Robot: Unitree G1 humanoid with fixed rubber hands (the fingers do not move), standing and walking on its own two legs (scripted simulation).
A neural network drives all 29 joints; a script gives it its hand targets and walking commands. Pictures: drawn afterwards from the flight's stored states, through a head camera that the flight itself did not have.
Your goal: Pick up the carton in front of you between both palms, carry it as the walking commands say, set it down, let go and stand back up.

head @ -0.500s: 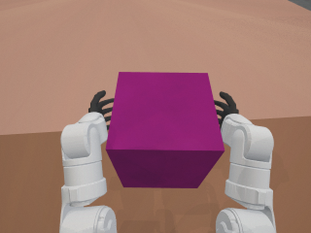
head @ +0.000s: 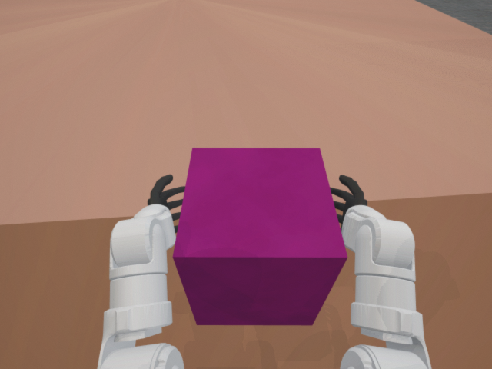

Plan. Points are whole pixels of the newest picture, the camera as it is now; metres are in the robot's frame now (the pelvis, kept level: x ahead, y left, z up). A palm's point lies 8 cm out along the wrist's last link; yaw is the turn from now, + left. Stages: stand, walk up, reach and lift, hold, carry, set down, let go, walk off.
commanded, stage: carry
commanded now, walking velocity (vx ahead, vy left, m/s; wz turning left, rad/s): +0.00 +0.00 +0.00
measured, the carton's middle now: (255, 241) +0.33 +0.00 +0.05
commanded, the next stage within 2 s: none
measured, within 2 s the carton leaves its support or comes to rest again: neither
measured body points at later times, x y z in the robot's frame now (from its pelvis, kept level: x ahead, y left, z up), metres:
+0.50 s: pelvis -0.01 +0.00 +0.00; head -0.05 +0.00 +0.45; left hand +0.33 +0.16 +0.13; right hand +0.33 -0.15 +0.13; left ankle -0.02 +0.10 -0.73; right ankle +0.01 -0.09 -0.73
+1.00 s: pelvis +0.19 +0.02 -0.01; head +0.20 +0.02 +0.44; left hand +0.55 +0.18 +0.13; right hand +0.55 -0.12 +0.14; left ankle +0.33 +0.11 -0.70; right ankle +0.01 -0.09 -0.73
